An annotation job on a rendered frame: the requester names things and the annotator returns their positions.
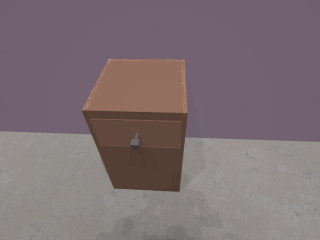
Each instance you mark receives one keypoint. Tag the drawer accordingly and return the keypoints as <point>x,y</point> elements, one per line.
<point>152,133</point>

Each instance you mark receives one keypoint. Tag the cabinet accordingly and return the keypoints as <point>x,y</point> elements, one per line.
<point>141,89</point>

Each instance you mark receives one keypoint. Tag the handle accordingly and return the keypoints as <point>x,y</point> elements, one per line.
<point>135,143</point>

